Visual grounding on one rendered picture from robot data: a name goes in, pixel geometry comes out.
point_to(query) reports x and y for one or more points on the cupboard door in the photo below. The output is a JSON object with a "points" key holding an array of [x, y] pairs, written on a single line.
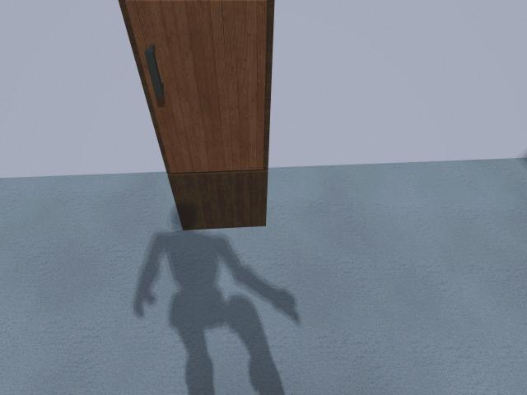
{"points": [[211, 56]]}

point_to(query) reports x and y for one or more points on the handle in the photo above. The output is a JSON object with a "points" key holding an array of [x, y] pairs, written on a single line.
{"points": [[153, 69]]}

